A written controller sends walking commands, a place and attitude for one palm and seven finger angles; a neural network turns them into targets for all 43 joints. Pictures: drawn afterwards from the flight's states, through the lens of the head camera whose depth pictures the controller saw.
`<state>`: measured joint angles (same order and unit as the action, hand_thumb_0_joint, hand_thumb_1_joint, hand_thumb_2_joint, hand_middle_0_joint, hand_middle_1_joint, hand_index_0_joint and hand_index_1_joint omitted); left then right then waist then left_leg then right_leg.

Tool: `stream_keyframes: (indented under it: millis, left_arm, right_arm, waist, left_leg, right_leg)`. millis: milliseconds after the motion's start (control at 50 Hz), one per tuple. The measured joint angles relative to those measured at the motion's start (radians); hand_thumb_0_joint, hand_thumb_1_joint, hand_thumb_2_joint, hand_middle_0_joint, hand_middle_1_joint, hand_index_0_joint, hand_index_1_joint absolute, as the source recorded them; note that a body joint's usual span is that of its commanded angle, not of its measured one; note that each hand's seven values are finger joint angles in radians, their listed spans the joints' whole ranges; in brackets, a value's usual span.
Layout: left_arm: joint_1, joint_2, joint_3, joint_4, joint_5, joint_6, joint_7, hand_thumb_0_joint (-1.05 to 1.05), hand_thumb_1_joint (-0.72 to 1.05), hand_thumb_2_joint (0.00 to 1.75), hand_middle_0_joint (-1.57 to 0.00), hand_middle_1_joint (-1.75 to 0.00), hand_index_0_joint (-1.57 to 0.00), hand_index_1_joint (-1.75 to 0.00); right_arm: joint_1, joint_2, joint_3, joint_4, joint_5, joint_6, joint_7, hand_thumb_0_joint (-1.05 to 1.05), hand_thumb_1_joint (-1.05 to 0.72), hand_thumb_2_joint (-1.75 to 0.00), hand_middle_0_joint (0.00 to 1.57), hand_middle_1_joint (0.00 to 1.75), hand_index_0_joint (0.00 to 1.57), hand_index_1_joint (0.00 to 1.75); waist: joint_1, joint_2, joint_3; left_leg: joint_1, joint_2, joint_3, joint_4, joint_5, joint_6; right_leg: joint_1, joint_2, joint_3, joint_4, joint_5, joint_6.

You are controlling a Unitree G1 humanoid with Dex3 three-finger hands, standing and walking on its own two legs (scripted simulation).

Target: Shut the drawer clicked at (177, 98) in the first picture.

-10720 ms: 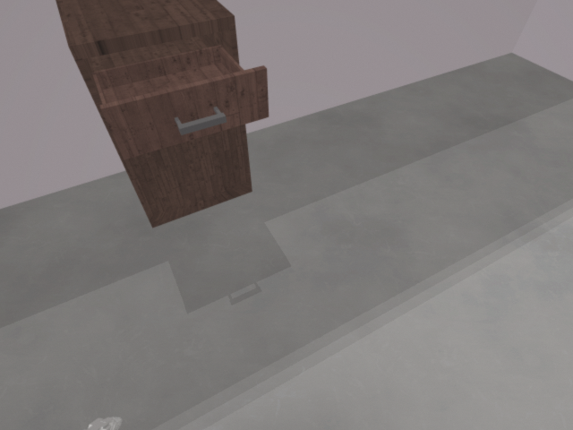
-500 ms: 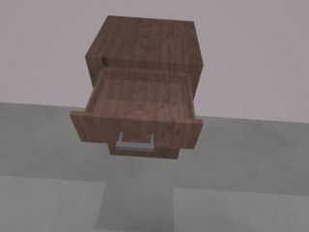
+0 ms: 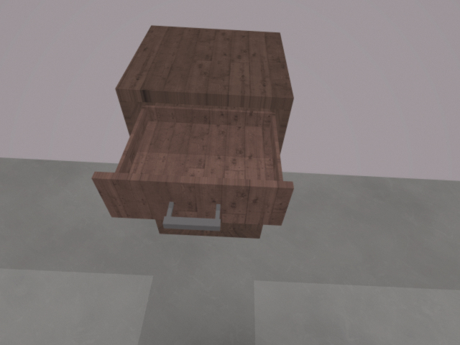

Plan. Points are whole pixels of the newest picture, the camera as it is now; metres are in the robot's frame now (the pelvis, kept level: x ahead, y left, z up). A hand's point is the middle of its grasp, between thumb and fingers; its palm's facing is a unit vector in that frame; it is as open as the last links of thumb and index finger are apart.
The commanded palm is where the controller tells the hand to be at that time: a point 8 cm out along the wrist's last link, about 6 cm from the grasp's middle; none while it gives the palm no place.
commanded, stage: look again from close up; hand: left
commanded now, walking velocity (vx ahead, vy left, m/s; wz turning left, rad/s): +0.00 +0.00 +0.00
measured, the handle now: (193, 215) +0.41 +0.11 -0.09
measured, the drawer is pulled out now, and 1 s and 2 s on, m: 0.29 0.29 0.29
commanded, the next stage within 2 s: shuffle to correct the standing spot in 0.12 s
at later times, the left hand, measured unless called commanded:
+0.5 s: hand out of the picture +0.00 +0.11 -0.18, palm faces +0.02 -0.99 -0.15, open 7.4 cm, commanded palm none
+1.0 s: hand out of the picture +0.12 +0.08 -0.18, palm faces +0.04 -0.97 -0.23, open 7.3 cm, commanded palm none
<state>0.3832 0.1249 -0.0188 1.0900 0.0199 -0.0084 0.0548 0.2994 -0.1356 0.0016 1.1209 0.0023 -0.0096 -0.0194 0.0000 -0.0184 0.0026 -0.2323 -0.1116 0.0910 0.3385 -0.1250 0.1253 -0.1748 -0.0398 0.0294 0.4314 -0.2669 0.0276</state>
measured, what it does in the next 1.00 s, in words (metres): walks ahead: right foot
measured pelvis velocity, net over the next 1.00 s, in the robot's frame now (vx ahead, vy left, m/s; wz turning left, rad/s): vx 0.10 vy -0.10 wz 0.03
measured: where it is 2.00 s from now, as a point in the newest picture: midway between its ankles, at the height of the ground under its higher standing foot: outside the picture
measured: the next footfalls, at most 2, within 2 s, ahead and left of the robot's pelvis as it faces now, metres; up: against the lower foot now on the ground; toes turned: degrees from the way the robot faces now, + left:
right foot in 0.88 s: +0.14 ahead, -0.19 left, +0.00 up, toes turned -1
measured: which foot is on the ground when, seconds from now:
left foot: down 0.00-1.00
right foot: down 0.00-0.76, up 0.78-0.86, down 0.88-1.00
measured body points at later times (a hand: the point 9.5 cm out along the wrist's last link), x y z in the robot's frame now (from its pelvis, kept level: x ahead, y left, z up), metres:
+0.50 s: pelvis +0.04 -0.04 +0.00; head +0.05 -0.04 +0.45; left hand +0.00 +0.16 -0.16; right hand +0.01 -0.26 -0.16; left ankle +0.04 +0.03 -0.74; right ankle -0.02 -0.15 -0.74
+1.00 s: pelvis +0.10 -0.10 -0.01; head +0.12 -0.10 +0.44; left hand +0.12 +0.14 -0.16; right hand +0.08 -0.31 -0.17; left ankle +0.04 +0.03 -0.74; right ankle +0.10 -0.19 -0.74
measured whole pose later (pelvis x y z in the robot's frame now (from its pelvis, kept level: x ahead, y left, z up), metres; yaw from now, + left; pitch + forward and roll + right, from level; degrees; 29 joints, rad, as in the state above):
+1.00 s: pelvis +0.10 -0.10 -0.01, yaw +2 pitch -1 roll +0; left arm 0.28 0.17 0.00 1.06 0.01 -0.02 0.04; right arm 0.31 -0.13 0.00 1.14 0.00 0.01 -0.04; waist -0.02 0.01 0.03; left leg -0.13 0.02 0.02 0.52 -0.37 -0.01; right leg -0.23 0.01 -0.06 0.56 -0.32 -0.04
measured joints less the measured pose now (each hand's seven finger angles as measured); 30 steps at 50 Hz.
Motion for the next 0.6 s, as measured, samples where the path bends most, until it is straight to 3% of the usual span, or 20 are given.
stream_keyframes:
  millis: [300, 460, 600]
  left_arm:
    - [-0.027, -0.008, -0.006, 0.004, -0.007, -0.004, -0.003, 0.00, 0.91, 0.90, -0.20, -0.29, -0.19, -0.30]
    - [-0.006, -0.007, -0.001, 0.010, 0.001, -0.001, -0.017, 0.00, 0.91, 0.90, -0.20, -0.29, -0.19, -0.30]
    - [0.023, -0.013, 0.002, 0.020, -0.004, -0.021, -0.016, 0.00, 0.91, 0.90, -0.20, -0.29, -0.19, -0.30]
  right_arm:
    - [0.005, 0.005, 0.005, 0.012, -0.002, -0.010, -0.004, 0.01, -0.91, -0.90, 0.20, 0.30, 0.20, 0.29]
    - [0.026, 0.006, -0.007, 0.019, -0.008, -0.005, -0.002, 0.01, -0.91, -0.90, 0.20, 0.30, 0.20, 0.29]
    - [0.028, 0.002, -0.010, 0.022, -0.007, -0.016, -0.007, 0.01, -0.91, -0.90, 0.20, 0.30, 0.20, 0.29]
  waist:
    - [-0.009, 0.004, 0.004]
    - [-0.009, -0.011, -0.020]
    - [-0.006, 0.006, -0.013]
  left_leg:
    - [0.017, 0.027, -0.011, 0.030, -0.039, -0.024]
    - [0.012, 0.032, -0.014, 0.077, -0.091, -0.042]
    - [0.002, 0.076, -0.029, 0.169, -0.172, -0.075]
  right_leg:
    - [0.036, 0.026, -0.009, -0.012, -0.017, -0.015]
    - [0.026, 0.033, -0.011, 0.048, -0.078, -0.040]
    - [0.058, 0.076, -0.022, 0.046, -0.111, -0.073]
